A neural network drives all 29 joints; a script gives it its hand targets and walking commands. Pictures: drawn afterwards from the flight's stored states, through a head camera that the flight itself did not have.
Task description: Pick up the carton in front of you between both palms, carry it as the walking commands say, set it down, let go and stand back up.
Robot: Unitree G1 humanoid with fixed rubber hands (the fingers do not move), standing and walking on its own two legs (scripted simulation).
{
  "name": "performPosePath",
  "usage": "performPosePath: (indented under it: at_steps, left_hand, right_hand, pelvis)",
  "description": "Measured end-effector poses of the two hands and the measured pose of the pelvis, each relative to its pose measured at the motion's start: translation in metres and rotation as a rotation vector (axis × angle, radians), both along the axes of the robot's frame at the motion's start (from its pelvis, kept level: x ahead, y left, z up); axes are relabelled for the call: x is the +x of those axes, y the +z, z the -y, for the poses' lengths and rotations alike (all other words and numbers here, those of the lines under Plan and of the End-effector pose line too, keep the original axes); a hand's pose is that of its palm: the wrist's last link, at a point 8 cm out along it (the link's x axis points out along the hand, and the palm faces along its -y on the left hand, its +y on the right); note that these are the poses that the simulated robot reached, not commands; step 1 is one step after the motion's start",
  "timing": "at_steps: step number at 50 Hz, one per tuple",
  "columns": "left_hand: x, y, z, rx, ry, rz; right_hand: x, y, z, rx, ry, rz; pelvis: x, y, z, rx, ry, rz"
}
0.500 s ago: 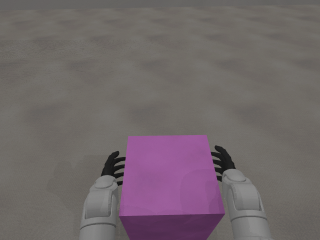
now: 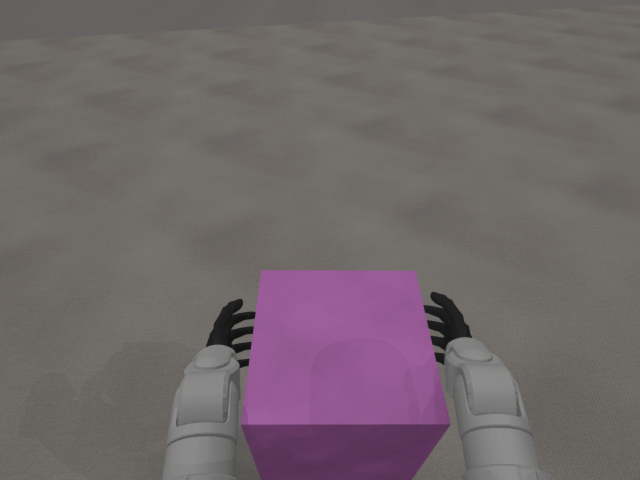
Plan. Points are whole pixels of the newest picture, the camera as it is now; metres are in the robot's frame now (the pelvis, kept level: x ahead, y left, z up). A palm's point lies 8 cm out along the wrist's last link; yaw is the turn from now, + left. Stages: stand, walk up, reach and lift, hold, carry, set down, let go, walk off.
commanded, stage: hold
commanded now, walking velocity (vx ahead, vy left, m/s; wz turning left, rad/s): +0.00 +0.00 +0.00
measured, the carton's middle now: (337, 382) +0.29 -0.01 -0.03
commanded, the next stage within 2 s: set down in 0.20 s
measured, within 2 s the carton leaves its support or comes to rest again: neither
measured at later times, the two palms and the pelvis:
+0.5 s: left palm (201, 351) +0.31 +0.18 +0.02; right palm (421, 334) +0.32 -0.12 +0.03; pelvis -0.01 +0.03 -0.01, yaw -1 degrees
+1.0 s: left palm (225, 399) +0.35 +0.19 -0.19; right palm (391, 380) +0.37 -0.11 -0.18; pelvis -0.04 +0.01 -0.11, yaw +0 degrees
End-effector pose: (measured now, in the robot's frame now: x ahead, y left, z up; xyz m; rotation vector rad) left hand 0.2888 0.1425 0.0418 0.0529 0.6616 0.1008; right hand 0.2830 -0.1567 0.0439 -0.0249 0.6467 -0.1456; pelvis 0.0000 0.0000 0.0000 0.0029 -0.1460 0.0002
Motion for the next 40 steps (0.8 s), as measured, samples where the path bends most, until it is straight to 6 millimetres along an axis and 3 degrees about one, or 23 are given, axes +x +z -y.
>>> performPosePath:
  at_steps: [13, 20, 25, 31, 40]
  left_hand:
    - [-0.004, 0.001, -0.029, -0.020, 0.025, -0.003]
    - [0.010, -0.004, -0.031, -0.061, 0.045, -0.010]
    - [0.023, -0.020, -0.034, -0.073, 0.076, -0.023]
    - [0.033, -0.065, -0.041, -0.051, 0.089, -0.049]
    - [0.036, -0.170, -0.045, -0.024, 0.090, -0.043]
  right_hand:
    - [0.004, 0.007, -0.029, -0.010, 0.019, -0.003]
    - [0.015, 0.001, -0.032, 0.014, -0.006, -0.009]
    - [0.034, -0.014, -0.034, 0.018, 0.011, -0.023]
    - [0.054, -0.058, -0.042, -0.007, 0.056, -0.050]
    - [0.061, -0.164, -0.045, 0.006, 0.064, -0.045]
  pelvis:
    - [-0.004, 0.000, -0.023, -0.006, -0.012, 0.008]
    - [-0.007, -0.003, -0.029, -0.004, -0.012, 0.002]
    - [-0.009, -0.009, -0.030, 0.002, -0.011, -0.034]
    - [-0.014, -0.020, -0.025, -0.001, -0.004, -0.162]
    - [-0.025, -0.055, -0.014, -0.017, 0.013, -0.475]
